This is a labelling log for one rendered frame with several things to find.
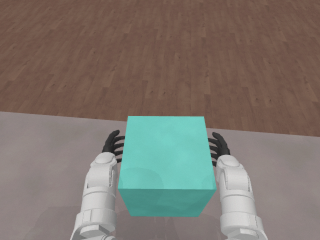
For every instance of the carton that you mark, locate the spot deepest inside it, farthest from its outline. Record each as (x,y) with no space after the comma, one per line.
(166,167)

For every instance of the robot left forearm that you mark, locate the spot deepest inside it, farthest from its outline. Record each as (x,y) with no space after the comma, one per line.
(97,216)

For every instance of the robot left hand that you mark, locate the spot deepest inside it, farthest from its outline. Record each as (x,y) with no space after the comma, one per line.
(110,145)

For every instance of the robot right forearm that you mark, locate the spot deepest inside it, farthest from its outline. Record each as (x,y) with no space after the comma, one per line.
(239,217)

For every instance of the robot right hand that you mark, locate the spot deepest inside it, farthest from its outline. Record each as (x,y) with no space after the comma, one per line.
(221,149)

